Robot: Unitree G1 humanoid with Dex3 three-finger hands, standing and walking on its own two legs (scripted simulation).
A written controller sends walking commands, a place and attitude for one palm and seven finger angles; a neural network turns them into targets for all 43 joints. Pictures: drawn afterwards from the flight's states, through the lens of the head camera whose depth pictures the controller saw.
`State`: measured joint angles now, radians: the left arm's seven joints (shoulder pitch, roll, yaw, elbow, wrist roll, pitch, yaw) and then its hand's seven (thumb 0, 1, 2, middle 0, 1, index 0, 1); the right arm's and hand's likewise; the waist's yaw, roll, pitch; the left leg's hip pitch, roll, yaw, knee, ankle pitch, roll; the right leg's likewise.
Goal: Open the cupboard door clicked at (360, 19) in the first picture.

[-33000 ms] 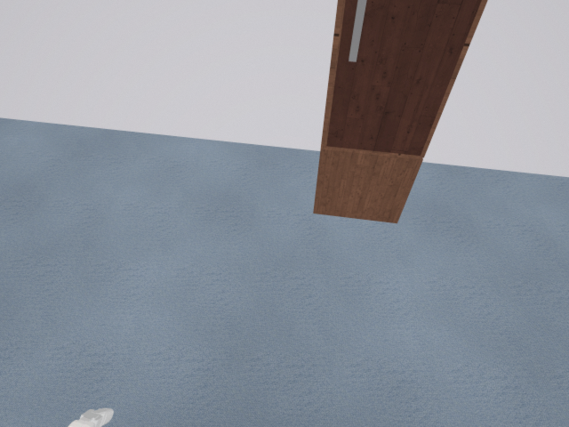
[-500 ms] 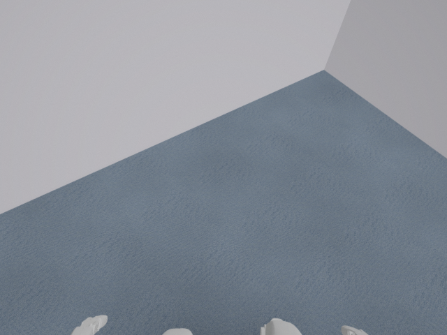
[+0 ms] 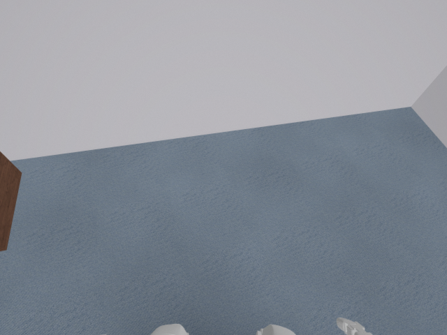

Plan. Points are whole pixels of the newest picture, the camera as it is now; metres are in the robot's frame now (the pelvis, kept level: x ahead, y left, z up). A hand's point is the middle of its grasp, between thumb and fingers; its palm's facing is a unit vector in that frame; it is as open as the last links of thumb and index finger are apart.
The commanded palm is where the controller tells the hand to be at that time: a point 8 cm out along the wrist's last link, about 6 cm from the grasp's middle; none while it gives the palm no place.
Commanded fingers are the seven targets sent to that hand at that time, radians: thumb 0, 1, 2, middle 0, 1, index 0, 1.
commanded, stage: turn to face it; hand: left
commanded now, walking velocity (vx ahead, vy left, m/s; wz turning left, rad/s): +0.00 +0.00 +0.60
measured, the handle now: out of the picture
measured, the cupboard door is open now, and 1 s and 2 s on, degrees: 50 50 50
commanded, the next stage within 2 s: take the last steps up to it in 1.86 s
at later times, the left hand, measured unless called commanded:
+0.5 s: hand out of the picture +0.05 +0.16 -0.14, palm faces +0.29 -0.92 -0.26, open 7.4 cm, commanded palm none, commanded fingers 0.00 0.90 0.90 -0.20 -0.30 -0.20 -0.30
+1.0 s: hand out of the picture -0.02 +0.21 -0.14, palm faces +0.58 -0.77 -0.27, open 7.4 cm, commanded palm none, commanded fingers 0.00 0.90 0.90 -0.20 -0.30 -0.20 -0.30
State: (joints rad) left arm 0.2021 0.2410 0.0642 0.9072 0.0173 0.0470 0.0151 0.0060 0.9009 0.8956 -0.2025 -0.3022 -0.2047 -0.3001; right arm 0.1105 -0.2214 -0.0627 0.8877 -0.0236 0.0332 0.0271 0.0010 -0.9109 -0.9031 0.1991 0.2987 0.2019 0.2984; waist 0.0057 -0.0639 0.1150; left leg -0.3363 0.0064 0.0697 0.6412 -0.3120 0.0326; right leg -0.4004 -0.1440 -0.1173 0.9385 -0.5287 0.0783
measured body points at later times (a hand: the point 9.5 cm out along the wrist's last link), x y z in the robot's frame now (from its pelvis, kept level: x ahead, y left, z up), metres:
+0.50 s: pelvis +0.01 -0.05 +0.02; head +0.07 -0.05 +0.46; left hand +0.04 +0.21 -0.12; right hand +0.16 -0.28 -0.14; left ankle -0.04 +0.07 -0.65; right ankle +0.03 -0.17 -0.72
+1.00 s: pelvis +0.02 -0.03 +0.01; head +0.06 +0.00 +0.46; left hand -0.05 +0.25 -0.12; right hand +0.23 -0.20 -0.12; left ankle -0.02 +0.07 -0.72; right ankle +0.10 -0.17 -0.68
